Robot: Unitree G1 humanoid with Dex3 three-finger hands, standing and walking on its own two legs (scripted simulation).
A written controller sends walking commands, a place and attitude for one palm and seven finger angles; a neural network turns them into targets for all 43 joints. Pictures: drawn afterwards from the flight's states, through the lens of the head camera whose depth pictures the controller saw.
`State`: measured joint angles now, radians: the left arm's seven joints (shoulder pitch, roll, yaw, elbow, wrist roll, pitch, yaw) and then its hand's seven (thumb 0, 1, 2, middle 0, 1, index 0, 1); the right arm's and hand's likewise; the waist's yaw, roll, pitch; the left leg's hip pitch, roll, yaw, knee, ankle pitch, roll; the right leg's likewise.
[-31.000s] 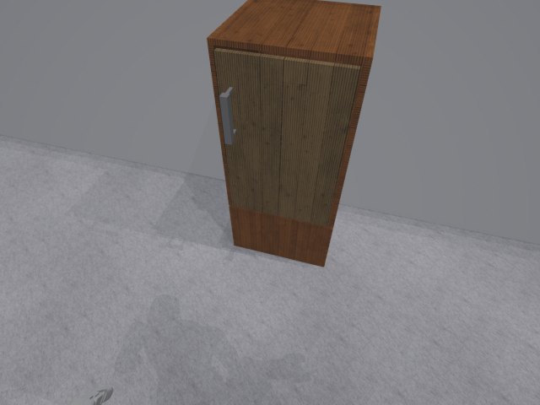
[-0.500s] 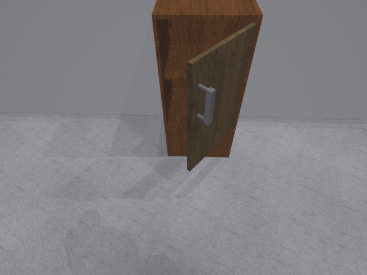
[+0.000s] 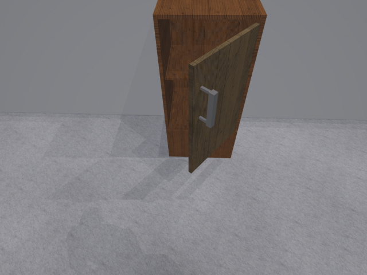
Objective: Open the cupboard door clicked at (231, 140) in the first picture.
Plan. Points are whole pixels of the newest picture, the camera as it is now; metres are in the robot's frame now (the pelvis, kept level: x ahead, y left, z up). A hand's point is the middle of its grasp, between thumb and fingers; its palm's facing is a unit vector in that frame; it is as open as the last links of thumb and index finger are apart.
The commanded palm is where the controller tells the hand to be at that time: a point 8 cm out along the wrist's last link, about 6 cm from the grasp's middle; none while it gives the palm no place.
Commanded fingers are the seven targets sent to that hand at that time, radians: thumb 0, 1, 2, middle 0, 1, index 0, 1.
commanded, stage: look to check the result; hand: left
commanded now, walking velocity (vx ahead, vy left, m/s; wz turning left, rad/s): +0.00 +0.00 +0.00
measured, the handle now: (207, 107) +0.65 -0.04 -0.05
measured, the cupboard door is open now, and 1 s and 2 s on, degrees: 50 50 50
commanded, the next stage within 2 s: walk to a spot facing it in 0.12 s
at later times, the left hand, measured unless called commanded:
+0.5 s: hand out of the picture +0.02 +0.17 -0.18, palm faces -0.03 -0.98 -0.21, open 7.3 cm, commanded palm none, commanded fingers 0.00 0.90 0.90 -0.20 -0.30 -0.20 -0.30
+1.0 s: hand out of the picture +0.10 +0.14 -0.16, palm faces -0.28 -0.92 -0.29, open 7.4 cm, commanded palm none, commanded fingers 0.00 0.90 0.90 -0.20 -0.30 -0.20 -0.30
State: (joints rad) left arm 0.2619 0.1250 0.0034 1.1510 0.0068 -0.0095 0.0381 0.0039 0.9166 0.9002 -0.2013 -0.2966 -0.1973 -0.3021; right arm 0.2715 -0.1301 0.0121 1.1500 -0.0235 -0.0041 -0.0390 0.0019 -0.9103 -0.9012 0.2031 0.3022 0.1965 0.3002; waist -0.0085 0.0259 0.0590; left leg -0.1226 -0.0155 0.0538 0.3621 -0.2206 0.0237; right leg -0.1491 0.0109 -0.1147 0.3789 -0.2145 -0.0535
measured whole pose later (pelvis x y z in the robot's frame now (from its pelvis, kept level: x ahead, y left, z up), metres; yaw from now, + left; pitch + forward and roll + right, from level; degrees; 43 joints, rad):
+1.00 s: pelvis -0.01 -0.04 +0.00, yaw -21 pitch +2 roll +3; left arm 0.22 0.18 0.07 0.95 0.02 0.04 0.02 0.00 0.91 0.90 -0.20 -0.30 -0.20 -0.30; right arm 0.05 -0.24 -0.06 0.91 -0.01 0.05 -0.03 0.00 -0.91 -0.90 0.20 0.30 0.20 0.30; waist 0.03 0.02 0.12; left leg -0.45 0.03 -0.02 1.00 -0.41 -0.06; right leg -0.26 0.10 0.14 0.46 -0.21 -0.08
